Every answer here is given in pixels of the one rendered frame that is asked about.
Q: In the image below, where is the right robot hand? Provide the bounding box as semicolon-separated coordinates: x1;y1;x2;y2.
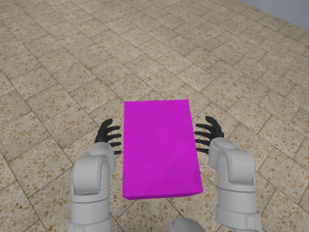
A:
194;116;224;154

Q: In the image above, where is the carton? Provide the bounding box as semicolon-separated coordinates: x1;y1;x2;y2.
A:
123;100;204;200

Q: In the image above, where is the robot left forearm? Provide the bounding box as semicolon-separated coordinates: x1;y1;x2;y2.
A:
66;142;116;232

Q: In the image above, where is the left robot hand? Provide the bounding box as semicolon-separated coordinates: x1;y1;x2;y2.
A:
95;118;122;155

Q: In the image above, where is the robot right forearm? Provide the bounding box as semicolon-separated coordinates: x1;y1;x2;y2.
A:
208;137;264;232

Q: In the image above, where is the right robot thigh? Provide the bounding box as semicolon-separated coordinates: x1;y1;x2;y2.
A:
169;217;206;232

